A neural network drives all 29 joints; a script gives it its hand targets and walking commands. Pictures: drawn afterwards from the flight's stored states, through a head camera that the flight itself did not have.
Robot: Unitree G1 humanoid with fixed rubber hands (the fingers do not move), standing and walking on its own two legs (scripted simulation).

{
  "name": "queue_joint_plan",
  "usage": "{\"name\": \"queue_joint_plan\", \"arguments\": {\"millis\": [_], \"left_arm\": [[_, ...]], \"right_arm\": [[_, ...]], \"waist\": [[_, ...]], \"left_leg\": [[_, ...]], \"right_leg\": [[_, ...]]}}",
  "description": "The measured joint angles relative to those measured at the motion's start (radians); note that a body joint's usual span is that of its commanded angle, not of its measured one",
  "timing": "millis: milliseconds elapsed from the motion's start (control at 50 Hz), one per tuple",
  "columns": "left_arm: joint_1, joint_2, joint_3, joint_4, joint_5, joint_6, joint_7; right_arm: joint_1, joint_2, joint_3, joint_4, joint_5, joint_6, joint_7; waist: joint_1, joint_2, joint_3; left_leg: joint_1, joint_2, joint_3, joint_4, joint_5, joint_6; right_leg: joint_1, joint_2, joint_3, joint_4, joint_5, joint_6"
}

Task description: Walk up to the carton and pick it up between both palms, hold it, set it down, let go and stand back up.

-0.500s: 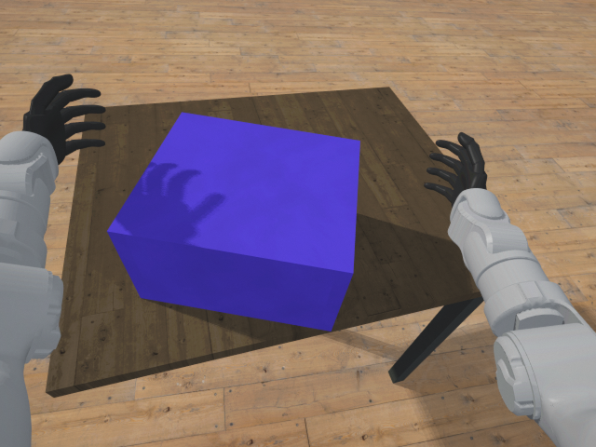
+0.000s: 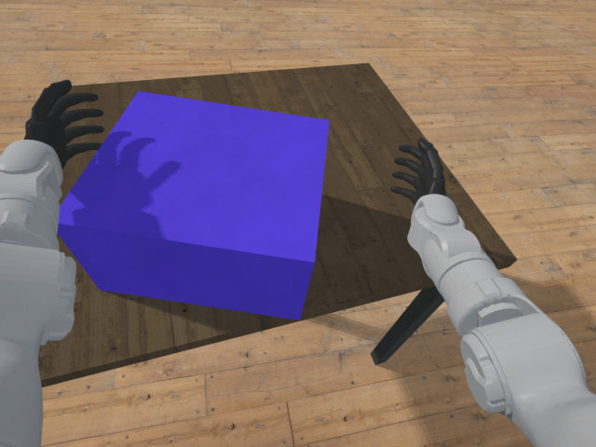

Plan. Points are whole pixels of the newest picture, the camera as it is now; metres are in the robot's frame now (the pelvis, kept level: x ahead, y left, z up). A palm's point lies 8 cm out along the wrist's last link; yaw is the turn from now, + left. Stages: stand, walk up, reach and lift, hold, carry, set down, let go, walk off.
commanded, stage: reach and lift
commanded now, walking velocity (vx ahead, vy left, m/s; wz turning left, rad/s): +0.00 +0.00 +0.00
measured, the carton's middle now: (217, 203) +0.49 +0.01 +0.02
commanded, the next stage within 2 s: none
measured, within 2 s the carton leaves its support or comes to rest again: neither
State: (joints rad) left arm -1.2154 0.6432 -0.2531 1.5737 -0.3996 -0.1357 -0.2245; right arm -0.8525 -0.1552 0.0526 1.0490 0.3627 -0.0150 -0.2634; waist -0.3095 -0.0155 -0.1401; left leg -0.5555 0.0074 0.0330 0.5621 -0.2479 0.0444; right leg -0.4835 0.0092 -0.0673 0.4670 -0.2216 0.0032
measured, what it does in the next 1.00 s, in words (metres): stands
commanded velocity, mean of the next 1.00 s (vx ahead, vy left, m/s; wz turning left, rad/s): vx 0.00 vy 0.00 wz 0.00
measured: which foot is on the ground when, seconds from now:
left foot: down 0.00-1.00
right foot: down 0.00-1.00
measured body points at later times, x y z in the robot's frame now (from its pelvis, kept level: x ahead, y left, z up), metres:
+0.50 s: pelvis -0.02 +0.03 -0.02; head +0.06 +0.09 +0.42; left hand +0.52 +0.21 +0.12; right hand +0.39 -0.19 +0.08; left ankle +0.01 +0.09 -0.73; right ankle -0.01 -0.12 -0.73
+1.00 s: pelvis -0.01 +0.05 -0.01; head +0.06 +0.11 +0.43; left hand +0.52 +0.21 +0.12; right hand +0.40 -0.17 +0.07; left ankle +0.01 +0.09 -0.73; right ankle -0.01 -0.12 -0.73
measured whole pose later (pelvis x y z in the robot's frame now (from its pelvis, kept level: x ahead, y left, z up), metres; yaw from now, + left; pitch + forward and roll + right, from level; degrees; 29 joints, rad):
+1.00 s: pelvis -0.01 +0.05 -0.01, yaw +0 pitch +19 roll -6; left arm -1.30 0.48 -0.31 1.64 -0.33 -0.17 -0.12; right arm -0.98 -0.02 -0.14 1.33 0.24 -0.20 -0.32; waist -0.27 0.02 -0.20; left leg -0.75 -0.01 0.01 0.71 -0.29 0.07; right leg -0.63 -0.01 -0.09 0.52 -0.21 0.02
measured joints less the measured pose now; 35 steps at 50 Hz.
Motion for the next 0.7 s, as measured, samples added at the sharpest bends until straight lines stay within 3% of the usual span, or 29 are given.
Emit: {"name": "queue_joint_plan", "arguments": {"millis": [140, 300, 440, 700], "left_arm": [[-0.045, -0.008, -0.006, 0.067, -0.009, -0.044, 0.007], [-0.087, -0.038, -0.058, 0.110, -0.024, -0.039, 0.045], [-0.080, -0.067, -0.042, 0.068, 0.044, -0.025, 0.043], [-0.091, -0.142, -0.045, 0.067, 0.067, -0.034, 0.088]], "right_arm": [[0.029, 0.072, -0.003, 0.026, -0.019, -0.054, -0.034], [-0.014, 0.120, -0.073, 0.059, -0.079, -0.081, -0.063], [-0.050, 0.116, -0.081, 0.111, -0.049, -0.106, -0.062], [-0.134, 0.143, -0.182, 0.248, -0.116, -0.153, -0.058]], "waist": [[0.005, 0.015, -0.026], [0.001, 0.026, -0.059], [0.006, 0.007, -0.041], [0.030, 0.024, -0.050]], "left_leg": [[-0.102, 0.001, -0.012, 0.064, -0.010, -0.001], [-0.197, -0.003, -0.024, 0.129, -0.026, 0.007], [-0.189, -0.006, -0.032, 0.143, -0.033, 0.017], [-0.201, -0.014, -0.024, 0.149, -0.037, 0.023]], "right_leg": [[-0.098, -0.001, -0.013, 0.066, -0.016, -0.002], [-0.180, -0.007, -0.025, 0.115, -0.028, 0.005], [-0.150, -0.007, -0.033, 0.090, -0.015, 0.015], [-0.148, -0.014, -0.026, 0.060, 0.010, 0.015]]}}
